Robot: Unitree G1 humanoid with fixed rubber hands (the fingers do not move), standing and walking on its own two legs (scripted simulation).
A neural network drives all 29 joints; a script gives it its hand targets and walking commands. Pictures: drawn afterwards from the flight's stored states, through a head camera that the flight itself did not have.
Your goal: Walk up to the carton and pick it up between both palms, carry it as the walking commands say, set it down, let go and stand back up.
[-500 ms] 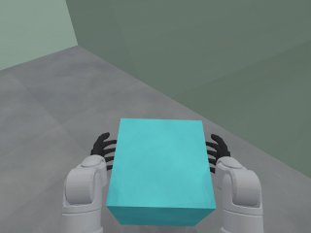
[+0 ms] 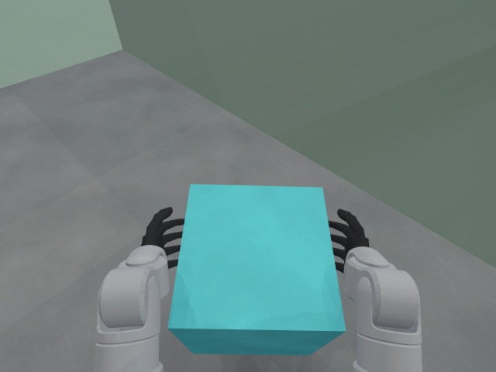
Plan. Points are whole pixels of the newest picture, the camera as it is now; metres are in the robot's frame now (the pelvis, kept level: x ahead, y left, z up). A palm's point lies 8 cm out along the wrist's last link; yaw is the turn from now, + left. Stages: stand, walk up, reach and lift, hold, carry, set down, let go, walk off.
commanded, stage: carry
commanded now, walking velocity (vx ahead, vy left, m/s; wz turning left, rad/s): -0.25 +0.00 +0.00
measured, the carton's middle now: (253, 275) +0.28 +0.00 +0.01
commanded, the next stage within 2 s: none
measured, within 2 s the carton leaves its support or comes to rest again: neither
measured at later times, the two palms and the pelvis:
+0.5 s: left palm (125, 327) +0.17 +0.16 +0.09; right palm (365, 324) +0.18 -0.13 +0.09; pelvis -0.10 +0.01 +0.01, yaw +1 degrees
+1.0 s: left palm out of the picture +0.03 +0.11 +0.11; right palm out of the picture +0.02 -0.18 +0.10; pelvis -0.26 -0.02 +0.01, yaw +0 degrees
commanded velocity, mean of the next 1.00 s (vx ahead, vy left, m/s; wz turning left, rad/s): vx -0.25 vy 0.00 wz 0.00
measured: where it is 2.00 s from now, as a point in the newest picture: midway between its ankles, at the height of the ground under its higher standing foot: outside the picture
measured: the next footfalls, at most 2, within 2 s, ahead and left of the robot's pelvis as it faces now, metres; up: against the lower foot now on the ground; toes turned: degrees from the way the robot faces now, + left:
right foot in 0.66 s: -0.16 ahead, -0.14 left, +0.00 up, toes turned -5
left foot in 1.06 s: -0.28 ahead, +0.11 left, +0.00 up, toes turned +4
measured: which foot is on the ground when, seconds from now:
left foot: down 0.00-0.66, up 0.68-1.00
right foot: down 0.00-0.34, up 0.36-0.64, down 0.66-1.00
